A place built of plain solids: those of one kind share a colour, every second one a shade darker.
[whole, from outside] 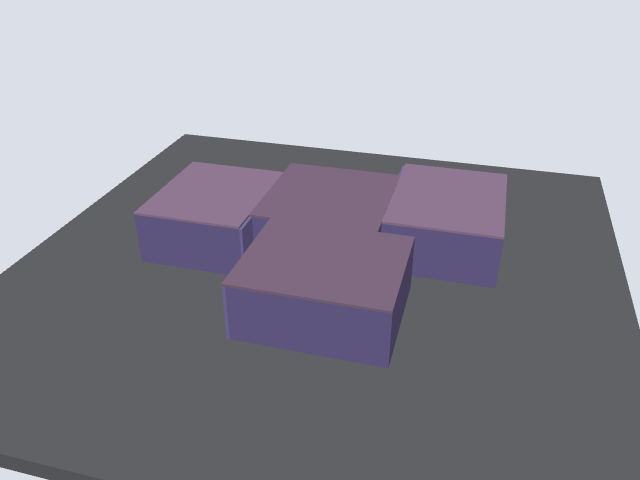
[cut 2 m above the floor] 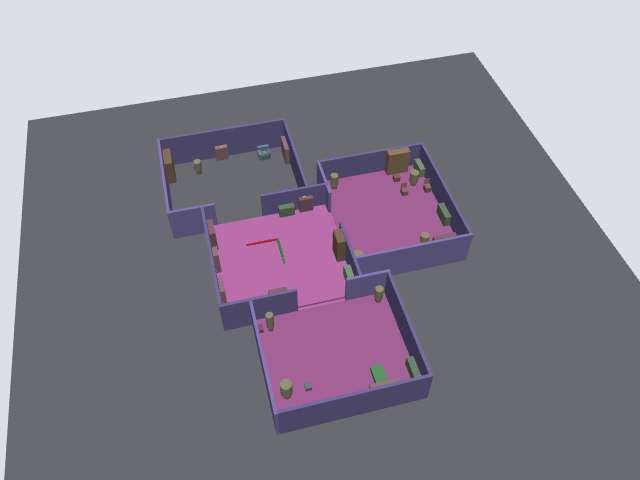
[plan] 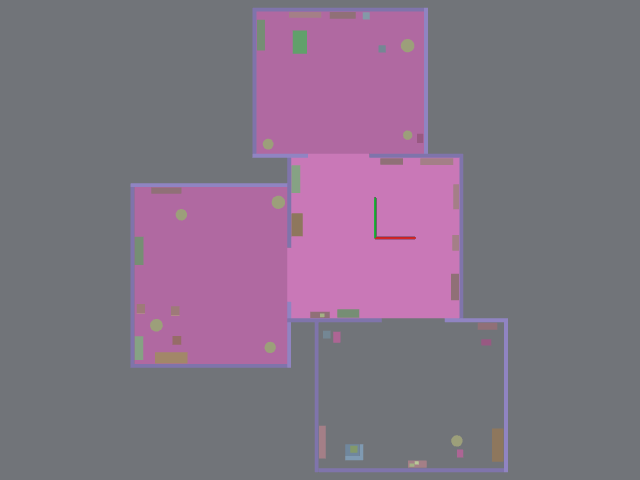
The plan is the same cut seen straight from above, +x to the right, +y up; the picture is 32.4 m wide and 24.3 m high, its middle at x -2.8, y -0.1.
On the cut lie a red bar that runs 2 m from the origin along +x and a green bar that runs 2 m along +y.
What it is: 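A storey of a house; a hub and three side rooms behind broad openings; the side rooms' floors lie 0.64 m, 0.156 m and not at all below the hub's; a bare drop, one riser, a flush line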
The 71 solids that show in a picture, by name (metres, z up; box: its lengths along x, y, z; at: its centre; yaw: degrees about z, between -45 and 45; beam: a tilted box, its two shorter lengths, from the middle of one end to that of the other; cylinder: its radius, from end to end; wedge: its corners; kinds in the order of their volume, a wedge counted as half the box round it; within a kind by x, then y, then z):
{
 "floor_1": {"box": [7.74, 8.95, 0.69], "at": [-8.33, -1.9, 0.29]},
 "floor_2": {"box": [0.2, 2.74, 0.69], "at": [-4.36, -1.85, 0.29]},
 "floor_3": {"box": [3.11, 0.2, 0.53], "at": [-1.85, 4.16, 0.22]},
 "floor_4": {"box": [8.48, 7.2, 0.53], "at": [-1.77, 7.86, 0.22]},
 "floor_5": {"box": [8.52, 8.13, 0.69], "at": [0.0, 0.0, 0.29]},
 "wall_1": {"box": [0.2, 8.95, 3.66], "at": [-12.3, -1.9, 1.78]},
 "wall_2": {"box": [7.94, 0.2, 3.66], "at": [-8.43, -6.47, 1.78]},
 "wall_3": {"box": [7.94, 0.2, 3.66], "at": [-8.43, 2.68, 1.78]},
 "wall_4": {"box": [0.2, 7.4, 3.66], "at": [-6.12, 7.96, 1.78]},
 "wall_5": {"box": [1.76, 0.2, 3.66], "at": [-5.34, 4.16, 1.78]},
 "wall_6": {"box": [0.2, 2.31, 3.66], "at": [-4.36, -5.42, 1.78]},
 "wall_7": {"box": [0.2, 0.84, 3.66], "at": [-4.36, -3.64, 1.78]},
 "wall_8": {"box": [0.2, 4.55, 3.66], "at": [-4.36, 1.79, 1.78]},
 "wall_9": {"box": [1.05, 0.2, 3.66], "at": [-3.93, 4.16, 1.78]},
 "wall_10": {"box": [0.2, 7.59, 3.66], "at": [-2.97, -8.06, 1.78]},
 "wall_11": {"box": [4.78, 0.2, 3.66], "at": [-2.07, -4.16, 1.78]},
 "wall_12": {"box": [8.48, 0.2, 3.66], "at": [-1.77, 11.56, 1.78]},
 "wall_13": {"box": [9.38, 0.2, 3.66], "at": [1.82, -11.75, 1.78]},
 "wall_14": {"box": [4.76, 0.2, 3.66], "at": [2.08, 4.16, 1.78]},
 "wall_15": {"box": [0.2, 7.4, 3.66], "at": [2.57, 7.96, 1.78]},
 "wall_16": {"box": [0.94, 0.2, 3.66], "at": [3.99, -4.16, 1.78]},
 "wall_17": {"box": [0.2, 8.13, 3.66], "at": [4.36, 0.0, 1.78]},
 "wall_18": {"box": [2.25, 0.2, 3.66], "at": [5.59, -4.16, 1.78]},
 "wall_19": {"box": [0.2, 7.59, 3.66], "at": [6.61, -8.06, 1.78]},
 "roof_1": {"box": [7.94, 9.35, 0.16], "at": [-8.43, -1.9, 3.69]},
 "roof_2": {"box": [8.88, 7.4, 0.16], "at": [-1.77, 7.96, 3.69]},
 "roof_3": {"box": [8.92, 8.53, 0.16], "at": [0.0, 0.0, 3.69]},
 "roof_4": {"box": [9.78, 7.59, 0.16], "at": [1.82, -8.06, 3.69]},
 "case_1": {"box": [1.54, 0.31, 2.09], "at": [-10.58, 2.4, 1.68]},
 "case_2": {"box": [1.64, 0.29, 1.91], "at": [-3.55, 11.3, 1.44]},
 "case_3": {"box": [0.99, 0.31, 1.23], "at": [-2.79, -3.89, 1.25]},
 "case_4": {"box": [0.34, 1.65, 1.56], "at": [-2.68, -10.33, 0.73]},
 "case_5": {"box": [1.32, 0.35, 1.17], "at": [-1.65, 11.27, 1.07]},
 "case_6": {"box": [1.16, 0.34, 1.9], "at": [0.82, 3.88, 1.59]},
 "case_7": {"box": [0.95, 0.37, 1.23], "at": [2.13, -11.45, 0.57]},
 "case_8": {"box": [1.67, 0.35, 1.36], "at": [3.11, 3.87, 1.32]},
 "case_9": {"box": [0.42, 1.34, 1.67], "at": [4.03, -2.48, 1.48]},
 "case_10": {"box": [0.35, 0.8, 1.77], "at": [4.07, -0.24, 1.52]},
 "case_11": {"box": [0.3, 1.26, 1.34], "at": [4.09, 2.09, 1.31]},
 "case_12": {"box": [1.0, 0.36, 1.4], "at": [5.68, -4.46, 0.65]},
 "wardrobe_1": {"box": [1.65, 0.57, 2.2], "at": [-10.33, -6.07, 1.74]},
 "wardrobe_2": {"box": [0.57, 1.16, 2.05], "at": [-3.95, 0.67, 1.67]},
 "wardrobe_3": {"box": [0.59, 1.69, 2.04], "at": [6.2, -10.49, 0.97]},
 "sideboard_1": {"box": [0.43, 1.21, 0.8], "at": [-11.96, -5.58, 1.04]},
 "sideboard_2": {"box": [0.44, 1.42, 0.89], "at": [-11.96, -0.65, 1.08]},
 "sideboard_3": {"box": [0.42, 1.55, 0.78], "at": [-5.79, 10.27, 0.87]},
 "sideboard_4": {"box": [0.45, 1.41, 0.89], "at": [-4.02, 2.98, 1.08]},
 "sideboard_5": {"box": [1.11, 0.45, 0.82], "at": [-1.37, -3.82, 1.05]},
 "bush_1": {"cylinder": 0.32, "from": [-11.08, -4.42, 0.98], "to": [-11.08, -4.42, 1.86]},
 "bush_2": {"cylinder": 0.29, "from": [-9.82, 1.18, 1.02], "to": [-9.82, 1.18, 1.56]},
 "bush_3": {"cylinder": 0.27, "from": [-5.43, 4.75, 0.88], "to": [-5.43, 4.75, 1.73]},
 "bush_4": {"cylinder": 0.29, "from": [-5.32, -5.54, 1.0], "to": [-5.32, -5.54, 1.89]},
 "bush_5": {"cylinder": 0.34, "from": [-4.91, 1.81, 0.96], "to": [-4.91, 1.81, 1.85]},
 "bush_6": {"cylinder": 0.24, "from": [1.64, 5.21, 0.94], "to": [1.64, 5.21, 2.14]},
 "bush_7": {"cylinder": 0.34, "from": [1.64, 9.74, 0.93], "to": [1.64, 9.74, 1.9]},
 "bush_8": {"cylinder": 0.29, "from": [4.13, -10.27, 0.47], "to": [4.13, -10.27, 1.19]},
 "armchair_1": {"box": [0.17, 0.59, 0.67], "at": [-1.44, -10.74, 0.28]},
 "armchair_2": {"box": [0.91, 0.21, 0.89], "at": [-1.07, -11.14, 0.4]},
 "armchair_3": {"box": [0.57, 0.59, 0.47], "at": [-1.07, -10.74, 0.19]},
 "lowtable_1": {"box": [0.73, 1.17, 0.36], "at": [-3.81, 9.91, 0.66]},
 "toybox_1": {"box": [0.37, 0.56, 0.33], "at": [-1.94, -5.03, 0.12]},
 "toybox_2": {"box": [0.32, 0.47, 0.31], "at": [2.27, 5.05, 0.64]},
 "toybox_3": {"box": [0.32, 0.41, 0.33], "at": [4.3, -10.9, 0.11]},
 "toybox_4": {"box": [0.51, 0.32, 0.39], "at": [5.61, -5.28, 0.15]},
 "chair_1": {"box": [0.42, 0.47, 0.46], "at": [-11.87, -3.57, 0.87]},
 "chair_2": {"box": [0.43, 0.45, 0.42], "at": [-10.13, -3.67, 0.85]},
 "basket_1": {"box": [0.39, 0.39, 0.39], "at": [-2.46, -4.89, 0.15]},
 "basket_2": {"box": [0.37, 0.36, 0.3], "at": [-0.46, 11.25, 0.63]},
 "basket_3": {"box": [0.37, 0.37, 0.32], "at": [0.34, 9.57, 0.64]},
 "pouf_1": {"box": [0.45, 0.45, 0.4], "at": [-10.04, -5.18, 0.84]},
 "cushion_1": {"box": [0.37, 0.36, 0.12], "at": [-1.09, -10.69, 0.48]}
}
